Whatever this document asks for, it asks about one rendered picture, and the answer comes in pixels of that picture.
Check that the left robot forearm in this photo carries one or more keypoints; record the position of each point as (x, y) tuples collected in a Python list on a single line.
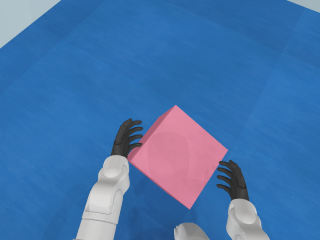
[(103, 206)]

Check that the carton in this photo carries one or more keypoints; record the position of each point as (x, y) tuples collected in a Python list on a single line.
[(178, 155)]

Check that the left robot hand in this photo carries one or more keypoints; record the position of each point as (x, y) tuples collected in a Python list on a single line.
[(121, 145)]

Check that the right robot thigh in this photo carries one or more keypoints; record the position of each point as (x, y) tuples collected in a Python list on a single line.
[(189, 231)]

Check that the right robot forearm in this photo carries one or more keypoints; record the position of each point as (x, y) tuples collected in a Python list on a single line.
[(243, 222)]

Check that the right robot hand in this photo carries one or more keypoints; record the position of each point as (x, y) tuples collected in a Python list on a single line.
[(238, 188)]

